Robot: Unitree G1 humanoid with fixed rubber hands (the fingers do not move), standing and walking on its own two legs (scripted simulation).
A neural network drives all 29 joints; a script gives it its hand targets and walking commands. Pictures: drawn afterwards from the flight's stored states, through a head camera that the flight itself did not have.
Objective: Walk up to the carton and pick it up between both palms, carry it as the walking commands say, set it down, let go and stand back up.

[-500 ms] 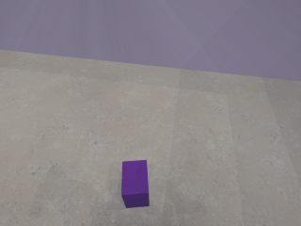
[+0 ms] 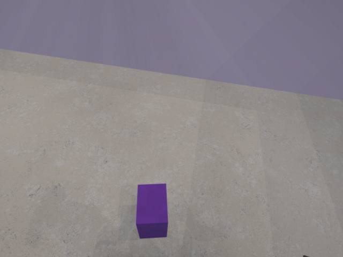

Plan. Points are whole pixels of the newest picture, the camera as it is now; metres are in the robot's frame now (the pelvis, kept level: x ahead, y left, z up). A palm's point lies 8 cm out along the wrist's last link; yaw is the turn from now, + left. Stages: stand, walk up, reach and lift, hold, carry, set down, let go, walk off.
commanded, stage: walk up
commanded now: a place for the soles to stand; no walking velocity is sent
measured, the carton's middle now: (152, 211) +0.45 +0.08 -0.63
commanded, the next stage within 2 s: stand in 0.98 s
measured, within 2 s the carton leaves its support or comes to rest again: neither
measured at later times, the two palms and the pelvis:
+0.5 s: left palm out of the picture +0.10 +0.32 -0.10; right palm out of the picture +0.11 -0.33 -0.08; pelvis +0.02 +0.00 +0.00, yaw +1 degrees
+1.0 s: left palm out of the picture +0.09 +0.32 -0.10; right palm out of the picture +0.12 -0.32 -0.08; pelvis +0.01 +0.01 +0.00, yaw +1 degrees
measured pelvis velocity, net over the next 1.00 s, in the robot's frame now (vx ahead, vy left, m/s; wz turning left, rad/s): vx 0.01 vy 0.01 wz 0.01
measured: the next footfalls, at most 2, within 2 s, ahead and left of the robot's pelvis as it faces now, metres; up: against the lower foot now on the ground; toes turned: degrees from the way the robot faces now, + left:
none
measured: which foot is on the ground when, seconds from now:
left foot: down 0.00-1.00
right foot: down 0.00-1.00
